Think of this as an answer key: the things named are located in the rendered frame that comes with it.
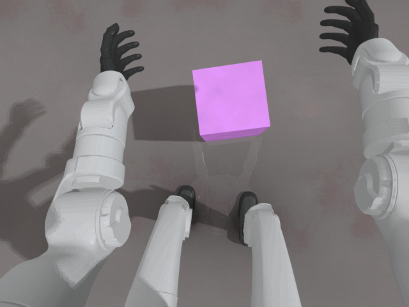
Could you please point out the left robot hand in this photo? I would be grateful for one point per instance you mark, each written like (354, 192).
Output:
(111, 54)

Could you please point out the right robot shin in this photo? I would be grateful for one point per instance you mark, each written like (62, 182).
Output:
(262, 206)

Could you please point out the right robot upper arm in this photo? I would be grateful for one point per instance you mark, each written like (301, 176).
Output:
(382, 191)

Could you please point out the robot right forearm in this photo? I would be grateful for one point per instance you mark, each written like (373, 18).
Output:
(381, 75)

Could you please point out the left robot shin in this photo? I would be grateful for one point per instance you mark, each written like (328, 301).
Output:
(175, 199)

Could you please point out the carton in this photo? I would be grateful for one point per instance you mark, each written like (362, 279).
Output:
(231, 101)

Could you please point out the left robot upper arm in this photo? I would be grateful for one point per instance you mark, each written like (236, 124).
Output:
(82, 229)

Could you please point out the robot left forearm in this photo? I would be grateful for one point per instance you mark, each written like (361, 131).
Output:
(97, 162)

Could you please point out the robot shin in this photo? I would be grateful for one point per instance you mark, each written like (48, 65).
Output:
(175, 199)
(262, 206)

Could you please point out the right robot hand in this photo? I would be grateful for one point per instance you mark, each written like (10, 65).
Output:
(360, 29)

